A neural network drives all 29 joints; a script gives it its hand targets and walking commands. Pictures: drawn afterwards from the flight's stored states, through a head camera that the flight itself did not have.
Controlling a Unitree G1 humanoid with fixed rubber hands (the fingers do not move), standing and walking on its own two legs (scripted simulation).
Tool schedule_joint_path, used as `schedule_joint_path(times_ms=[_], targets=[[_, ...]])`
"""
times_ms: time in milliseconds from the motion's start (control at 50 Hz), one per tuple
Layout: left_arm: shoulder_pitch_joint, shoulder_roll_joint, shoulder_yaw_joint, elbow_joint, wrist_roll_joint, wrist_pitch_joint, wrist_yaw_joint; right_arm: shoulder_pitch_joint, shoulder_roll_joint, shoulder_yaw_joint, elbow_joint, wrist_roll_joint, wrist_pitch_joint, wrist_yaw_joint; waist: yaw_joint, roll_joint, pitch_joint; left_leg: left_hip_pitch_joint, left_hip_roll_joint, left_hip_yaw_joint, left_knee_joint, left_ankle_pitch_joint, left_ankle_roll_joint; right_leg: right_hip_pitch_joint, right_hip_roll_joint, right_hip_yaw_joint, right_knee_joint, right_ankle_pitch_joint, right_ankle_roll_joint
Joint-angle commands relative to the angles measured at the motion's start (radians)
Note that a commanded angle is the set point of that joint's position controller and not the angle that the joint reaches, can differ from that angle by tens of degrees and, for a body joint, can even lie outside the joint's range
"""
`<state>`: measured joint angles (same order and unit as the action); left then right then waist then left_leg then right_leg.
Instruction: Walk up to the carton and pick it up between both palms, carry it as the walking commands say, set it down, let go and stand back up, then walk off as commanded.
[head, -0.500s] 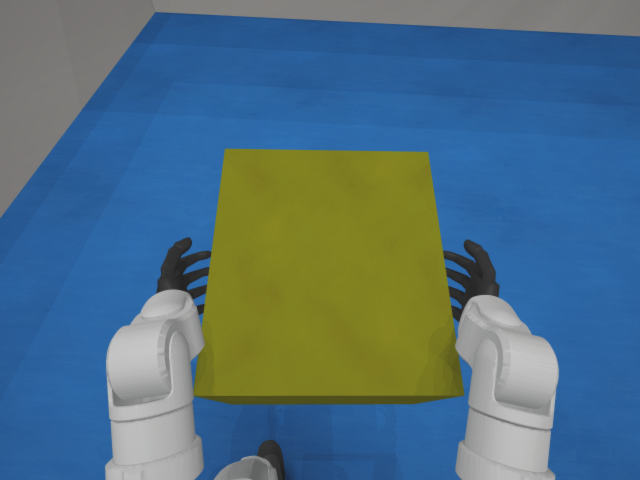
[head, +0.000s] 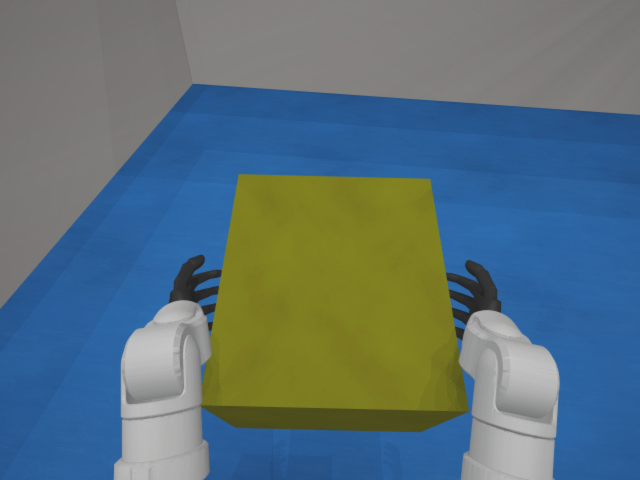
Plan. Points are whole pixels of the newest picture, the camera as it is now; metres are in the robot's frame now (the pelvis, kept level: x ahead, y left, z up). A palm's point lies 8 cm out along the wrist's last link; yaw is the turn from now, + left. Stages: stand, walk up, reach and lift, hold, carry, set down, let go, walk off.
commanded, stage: carry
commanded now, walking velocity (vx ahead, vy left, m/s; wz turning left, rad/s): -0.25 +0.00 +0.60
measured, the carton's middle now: (331, 305) +0.34 -0.01 +0.04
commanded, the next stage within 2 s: none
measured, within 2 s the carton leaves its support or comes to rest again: neither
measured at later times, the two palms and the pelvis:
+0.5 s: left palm (157, 430) +0.17 +0.18 +0.05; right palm (442, 361) +0.26 -0.15 +0.03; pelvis -0.06 -0.05 -0.01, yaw +14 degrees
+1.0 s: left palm out of the picture -0.09 +0.22 +0.03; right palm out of the picture +0.12 -0.05 +0.05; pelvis -0.21 -0.08 -0.01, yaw +31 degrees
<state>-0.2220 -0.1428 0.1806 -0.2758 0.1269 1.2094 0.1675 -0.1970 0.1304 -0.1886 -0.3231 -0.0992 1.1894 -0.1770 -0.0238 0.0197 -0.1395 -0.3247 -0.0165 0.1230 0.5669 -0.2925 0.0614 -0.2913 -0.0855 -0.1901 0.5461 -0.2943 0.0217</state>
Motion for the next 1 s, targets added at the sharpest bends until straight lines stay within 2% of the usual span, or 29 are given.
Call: schedule_joint_path(times_ms=[0, 40, 80, 100, 120, 140, 160, 200, 320, 340, 360, 380, 400, 420, 440, 480, 560, 680, 700, 720, 740, 760, 780, 800, 820, 840, 860, 900, 980], targets=[[-0.445, -0.894, -0.709, 0.015, -0.387, 0.005, -0.372, -0.520, 0.896, 0.785, 0.058, 0.445, 0.049, 0.423, 0.021, -0.085, -0.252, -0.033, 0.130, -0.129, 0.081, 0.603, -0.054, 0.174, -0.174, 0.041, 0.120, 0.802, -0.026], [-0.522, -0.912, -0.711, 0.005, -0.398, -0.001, -0.367, -0.581, 0.922, 0.789, 0.052, 0.467, 0.043, 0.429, 0.021, -0.044, -0.212, 0.000, 0.173, -0.201, 0.064, 0.756, -0.027, 0.082, -0.148, 0.010, 0.165, 0.585, -0.001], [-0.597, -0.923, -0.739, -0.070, -0.427, -0.017, -0.363, -0.649, 0.940, 0.792, 0.015, 0.497, 0.032, 0.433, 0.016, 0.146, -0.213, 0.086, 0.265, -0.350, -0.018, 0.981, 0.024, -0.052, -0.053, -0.006, 0.213, 0.066, 0.035], [-0.647, -0.940, -0.756, -0.093, -0.447, -0.023, -0.358, -0.644, 0.933, 0.780, 0.018, 0.496, 0.023, 0.430, 0.002, 0.218, -0.204, 0.130, 0.307, -0.441, -0.099, 0.976, 0.071, -0.125, 0.011, -0.001, 0.249, -0.196, 0.051], [-0.644, -0.939, -0.761, -0.105, -0.455, -0.031, -0.358, -0.690, 0.942, 0.785, -0.036, 0.513, 0.017, 0.428, -0.002, 0.195, -0.214, 0.178, 0.311, -0.495, -0.146, 0.921, 0.085, -0.188, 0.036, 0.041, 0.321, -0.277, 0.056], [-0.699, -0.964, -0.782, -0.141, -0.481, -0.041, -0.356, -0.700, 0.941, 0.777, -0.052, 0.509, 0.010, 0.423, -0.005, 0.149, -0.201, 0.203, 0.299, -0.495, -0.131, 0.900, 0.090, -0.229, 0.035, 0.070, 0.357, -0.288, 0.046], [-0.662, -0.960, -0.787, -0.134, -0.481, -0.046, -0.354, -0.674, 0.925, 0.773, -0.048, 0.488, 0.007, 0.415, -0.001, 0.105, -0.237, 0.270, 0.298, -0.465, -0.068, 1.021, 0.082, -0.272, 0.017, 0.101, 0.409, -0.266, 0.033], [-0.667, -1.002, -0.817, -0.207, -0.530, -0.056, -0.347, -0.598, 0.950, 0.751, -0.060, 0.479, -0.009, 0.400, -0.001, 0.147, -0.383, 0.413, 0.251, -0.381, 0.035, 1.229, 0.072, -0.280, 0.035, 0.118, 0.354, -0.180, 0.025], [-0.561, -0.958, -0.830, -0.282, -0.546, -0.076, -0.361, -0.515, 0.919, 0.777, -0.200, 0.435, -0.049, 0.361, 0.000, 0.129, -0.508, 0.407, 0.236, -0.374, 0.063, 1.133, 0.094, -0.092, 0.049, 0.142, 0.158, -0.076, 0.004], [-0.523, -0.954, -0.829, -0.275, -0.535, -0.076, -0.367, -0.510, 0.930, 0.790, -0.207, 0.419, -0.047, 0.354, 0.013, 0.059, -0.514, 0.318, 0.216, -0.329, 0.081, 0.992, 0.067, 0.021, 0.017, 0.129, 0.045, 0.049, -0.006], [-0.483, -0.939, -0.818, -0.260, -0.526, -0.076, -0.372, -0.464, 0.895, 0.802, -0.212, 0.401, -0.053, 0.350, 0.022, -0.035, -0.503, 0.143, 0.156, -0.261, 0.148, 0.713, 0.020, 0.205, -0.044, 0.159, -0.062, 0.387, -0.037], [-0.436, -0.919, -0.812, -0.266, -0.518, -0.077, -0.377, -0.477, 0.891, 0.816, -0.257, 0.401, -0.056, 0.346, 0.042, -0.249, -0.513, -0.165, 0.052, -0.183, 0.273, 0.209, -0.021, 0.440, -0.235, 0.320, -0.006, 0.972, -0.115], [-0.420, -0.905, -0.794, -0.283, -0.515, -0.073, -0.380, -0.480, 0.888, 0.827, -0.277, 0.411, -0.051, 0.345, 0.042, -0.388, -0.459, -0.366, -0.040, -0.119, 0.481, -0.326, -0.051, 0.533, -0.405, 0.418, 0.055, 1.373, -0.227], [-0.418, -0.905, -0.786, -0.238, -0.508, -0.062, -0.380, -0.483, 0.880, 0.827, -0.252, 0.411, -0.053, 0.347, 0.032, -0.302, -0.436, -0.395, 0.030, -0.156, 0.538, -0.322, -0.056, 0.528, -0.401, 0.341, 0.060, 1.387, -0.259], [-0.433, -0.877, -0.778, -0.248, -0.496, -0.067, -0.377, -0.529, 0.893, 0.840, -0.258, 0.431, -0.052, 0.350, 0.022, -0.292, -0.432, -0.414, 0.063, -0.179, 0.483, -0.290, -0.069, 0.535, -0.380, 0.300, 0.073, 1.285, -0.244], [-0.416, -0.892, -0.746, -0.233, -0.477, -0.057, -0.369, -0.572, 0.886, 0.867, -0.252, 0.466, -0.038, 0.359, 0.025, -0.202, -0.311, -0.374, 0.028, -0.106, 0.517, -0.209, -0.084, 0.370, -0.304, 0.255, 0.040, 1.188, -0.194], [-0.438, -0.859, -0.755, -0.241, -0.450, -0.049, -0.359, -0.511, 0.868, 0.851, -0.155, 0.475, -0.017, 0.390, 0.020, -0.120, -0.275, -0.196, 0.037, -0.056, 0.425, -0.115, -0.110, 0.213, -0.289, 0.102, 0.037, 0.901, -0.162], [-0.417, -0.843, -0.723, -0.153, -0.405, -0.020, -0.359, -0.543, 0.882, 0.835, -0.052, 0.490, 0.016, 0.405, 0.021, -0.173, -0.240, -0.088, 0.026, -0.022, 0.148, -0.041, -0.099, 0.168, -0.309, 0.052, 0.057, 0.801, -0.110], [-0.420, -0.863, -0.712, -0.111, -0.391, -0.015, -0.360, -0.592, 0.904, 0.837, -0.032, 0.506, 0.024, 0.409, 0.019, -0.174, -0.244, -0.035, 0.052, -0.049, 0.025, 0.079, -0.091, 0.141, -0.291, 0.019, 0.081, 0.709, -0.081], [-0.411, -0.869, -0.710, -0.077, -0.391, -0.011, -0.358, -0.590, 0.898, 0.827, -0.018, 0.511, 0.026, 0.413, 0.020, -0.113, -0.250, 0.031, 0.102, -0.118, -0.053, 0.273, -0.081, 0.090, -0.255, 0.013, 0.129, 0.573, -0.036], [-0.396, -0.868, -0.696, -0.052, -0.380, -0.009, -0.358, -0.587, 0.886, 0.826, -0.023, 0.510, 0.022, 0.414, 0.017, 0.012, -0.249, 0.117, 0.207, -0.276, -0.061, 0.612, -0.039, -0.022, -0.190, -0.011, 0.230, 0.313, 0.010], [-0.434, -0.894, -0.716, -0.056, -0.394, -0.010, -0.362, -0.574, 0.882, 0.809, 0.001, 0.500, 0.020, 0.415, 0.008, 0.229, -0.251, 0.229, 0.386, -0.524, -0.068, 1.098, 0.052, -0.227, -0.074, -0.023, 0.393, -0.193, 0.064], [-0.426, -0.887, -0.711, -0.059, -0.400, -0.014, -0.365, -0.563, 0.890, 0.801, -0.014, 0.495, 0.021, 0.416, 0.007, 0.210, -0.251, 0.219, 0.402, -0.517, -0.069, 1.114, 0.111, -0.265, -0.034, 0.068, 0.544, -0.365, 0.071], [-0.510, -0.912, -0.737, -0.102, -0.431, -0.026, -0.370, -0.568, 0.911, 0.787, 0.005, 0.488, 0.008, 0.413, -0.007, 0.186, -0.252, 0.170, 0.367, -0.489, -0.071, 0.938, 0.142, -0.278, -0.025, 0.116, 0.588, -0.374, 0.042], [-0.598, -0.940, -0.777, -0.145, -0.468, -0.035, -0.375, -0.552, 0.921, 0.763, 0.036, 0.469, 0.004, 0.407, -0.006, 0.117, -0.207, 0.132, 0.329, -0.494, -0.091, 0.820, 0.114, -0.301, -0.013, 0.113, 0.574, -0.341, 0.038], [-0.654, -0.952, -0.814, -0.171, -0.488, -0.043, -0.381, -0.594, 0.940, 0.762, -0.001, 0.458, -0.009, 0.403, 0.004, 0.126, -0.239, 0.128, 0.322, -0.492, -0.115, 0.708, 0.097, -0.287, -0.010, 0.126, 0.563, -0.288, 0.030], [-0.647, -0.983, -0.824, -0.149, -0.509, -0.049, -0.383, -0.614, 0.922, 0.750, -0.026, 0.448, -0.014, 0.397, 0.008, 0.072, -0.233, 0.115, 0.311, -0.464, -0.129, 0.647, 0.086, -0.284, -0.005, 0.136, 0.579, -0.255, 0.030], [-0.677, -0.996, -0.862, -0.232, -0.547, -0.066, -0.378, -0.608, 0.942, 0.740, -0.078, 0.458, -0.029, 0.391, 0.017, 0.151, -0.307, 0.207, 0.258, -0.363, -0.105, 0.566, 0.060, -0.295, 0.014, 0.141, 0.550, -0.205, 0.034], [-0.653, -1.003, -0.881, -0.249, -0.581, -0.058, -0.379, -0.557, 0.930, 0.724, -0.120, 0.420, -0.056, 0.366, 0.008, 0.175, -0.376, 0.275, 0.251, -0.401, -0.112, 0.569, 0.072, -0.249, 0.044, 0.149, 0.455, -0.191, 0.045]])
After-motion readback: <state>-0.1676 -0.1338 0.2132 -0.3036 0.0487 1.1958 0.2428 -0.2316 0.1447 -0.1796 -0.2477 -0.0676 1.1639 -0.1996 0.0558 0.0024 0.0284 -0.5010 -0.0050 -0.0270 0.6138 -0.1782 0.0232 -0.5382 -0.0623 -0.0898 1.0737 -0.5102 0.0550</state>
